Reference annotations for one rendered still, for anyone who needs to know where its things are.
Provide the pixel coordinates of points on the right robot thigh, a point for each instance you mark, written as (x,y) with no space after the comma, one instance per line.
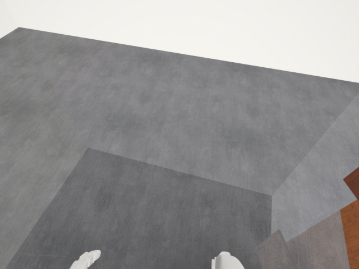
(224,261)

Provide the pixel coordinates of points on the cupboard door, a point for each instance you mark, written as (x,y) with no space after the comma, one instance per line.
(352,180)

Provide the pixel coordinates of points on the robot left hand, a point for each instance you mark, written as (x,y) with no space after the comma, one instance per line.
(86,260)

